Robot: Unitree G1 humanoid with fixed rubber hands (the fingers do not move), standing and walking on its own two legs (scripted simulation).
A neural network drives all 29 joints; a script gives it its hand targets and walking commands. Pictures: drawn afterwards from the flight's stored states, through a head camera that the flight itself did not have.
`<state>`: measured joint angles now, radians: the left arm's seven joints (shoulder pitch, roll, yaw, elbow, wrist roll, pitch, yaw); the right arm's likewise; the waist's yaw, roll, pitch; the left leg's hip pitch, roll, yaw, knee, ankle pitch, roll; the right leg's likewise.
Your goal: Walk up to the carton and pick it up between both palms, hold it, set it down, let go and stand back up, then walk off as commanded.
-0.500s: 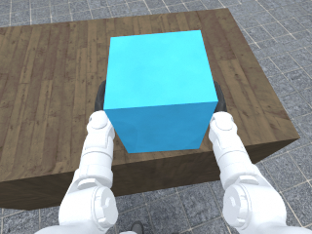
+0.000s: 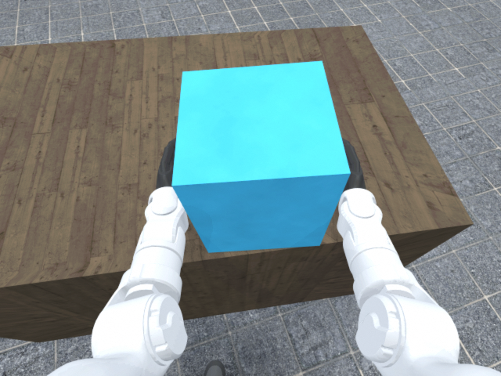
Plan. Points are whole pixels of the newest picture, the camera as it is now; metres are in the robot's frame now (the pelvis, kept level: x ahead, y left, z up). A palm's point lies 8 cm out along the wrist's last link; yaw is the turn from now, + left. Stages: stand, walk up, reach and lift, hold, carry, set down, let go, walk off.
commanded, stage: set down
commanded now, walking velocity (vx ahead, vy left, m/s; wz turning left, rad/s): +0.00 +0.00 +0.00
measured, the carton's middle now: (258, 168) +0.43 +0.04 +0.03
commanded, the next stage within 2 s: none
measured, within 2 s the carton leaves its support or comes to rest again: rests again in 0.98 s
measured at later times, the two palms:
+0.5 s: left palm (167, 178) +0.41 +0.20 +0.00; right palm (342, 184) +0.42 -0.11 +0.01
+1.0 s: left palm (161, 191) +0.38 +0.20 +0.01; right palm (349, 196) +0.40 -0.11 +0.02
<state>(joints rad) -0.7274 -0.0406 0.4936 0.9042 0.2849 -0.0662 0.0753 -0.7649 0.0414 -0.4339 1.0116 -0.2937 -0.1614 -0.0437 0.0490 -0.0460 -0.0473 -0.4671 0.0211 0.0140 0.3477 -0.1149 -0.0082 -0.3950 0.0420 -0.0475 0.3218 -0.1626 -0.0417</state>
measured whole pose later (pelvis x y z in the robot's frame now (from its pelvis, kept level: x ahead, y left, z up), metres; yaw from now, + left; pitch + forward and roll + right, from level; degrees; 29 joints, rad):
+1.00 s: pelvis -0.03 +0.00 -0.01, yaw +0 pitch +15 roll -1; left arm -0.81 0.05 0.49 1.07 0.26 -0.17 0.09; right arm -0.79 -0.03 -0.25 1.06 -0.12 -0.19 -0.05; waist 0.05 -0.02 -0.05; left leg -0.56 0.03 0.02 0.39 -0.09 -0.01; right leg -0.50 0.04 -0.05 0.39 -0.15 -0.04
